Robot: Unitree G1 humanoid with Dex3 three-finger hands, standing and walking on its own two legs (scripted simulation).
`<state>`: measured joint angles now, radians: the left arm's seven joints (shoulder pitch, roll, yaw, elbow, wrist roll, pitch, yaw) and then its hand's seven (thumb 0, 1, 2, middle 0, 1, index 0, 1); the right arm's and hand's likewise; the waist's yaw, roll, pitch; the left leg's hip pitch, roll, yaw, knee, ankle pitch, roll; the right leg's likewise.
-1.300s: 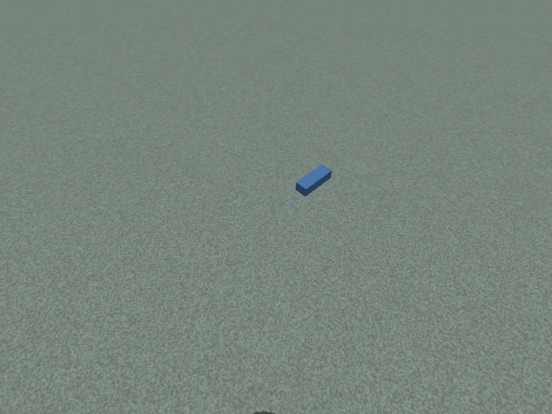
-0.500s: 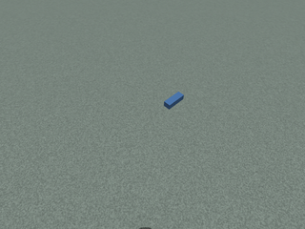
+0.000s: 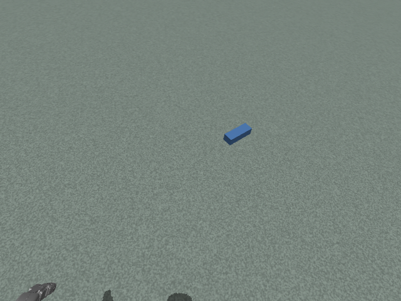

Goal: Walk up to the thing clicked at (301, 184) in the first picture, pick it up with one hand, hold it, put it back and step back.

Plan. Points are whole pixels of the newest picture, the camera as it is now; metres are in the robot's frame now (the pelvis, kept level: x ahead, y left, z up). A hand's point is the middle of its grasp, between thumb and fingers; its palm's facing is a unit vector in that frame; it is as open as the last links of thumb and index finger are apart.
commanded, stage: walk up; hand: left
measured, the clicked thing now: (237, 133) +1.26 -0.28 -0.75
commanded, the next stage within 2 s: none
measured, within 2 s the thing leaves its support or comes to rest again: neither
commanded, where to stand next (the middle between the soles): +1.11 -0.72 m, yaw +38 degrees
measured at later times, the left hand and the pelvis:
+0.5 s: hand out of the picture +0.12 +0.15 -0.18, palm faces +0.27 -0.92 -0.30, open 7.4 cm; pelvis +0.17 -0.13 -0.02, yaw +15 degrees
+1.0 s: hand (196, 221) +0.34 +0.02 -0.15, palm faces +0.43 -0.82 -0.38, open 7.4 cm; pelvis +0.40 -0.28 -0.03, yaw +27 degrees
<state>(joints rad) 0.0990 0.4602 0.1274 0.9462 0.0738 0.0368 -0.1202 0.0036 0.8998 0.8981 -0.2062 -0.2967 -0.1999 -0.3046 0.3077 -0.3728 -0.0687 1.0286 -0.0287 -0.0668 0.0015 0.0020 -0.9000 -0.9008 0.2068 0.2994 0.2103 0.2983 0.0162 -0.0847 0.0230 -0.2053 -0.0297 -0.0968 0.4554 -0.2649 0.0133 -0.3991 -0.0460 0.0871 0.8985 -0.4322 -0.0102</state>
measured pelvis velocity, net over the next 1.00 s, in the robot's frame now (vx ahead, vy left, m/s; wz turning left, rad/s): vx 0.40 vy -0.28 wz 0.46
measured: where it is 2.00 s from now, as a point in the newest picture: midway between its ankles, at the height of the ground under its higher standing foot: (278, 199)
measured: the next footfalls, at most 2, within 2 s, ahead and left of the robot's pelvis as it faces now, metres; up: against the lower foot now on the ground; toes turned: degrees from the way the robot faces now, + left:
right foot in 0.16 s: +0.14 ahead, -0.23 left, +0.00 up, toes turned +4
left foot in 0.48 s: +0.29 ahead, +0.00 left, +0.00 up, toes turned +20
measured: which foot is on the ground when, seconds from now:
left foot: down 0.00-0.16, up 0.18-0.46, down 0.48-0.86, up 0.88-1.00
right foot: up 0.00-0.14, down 0.16-0.50, up 0.52-0.84, down 0.86-1.00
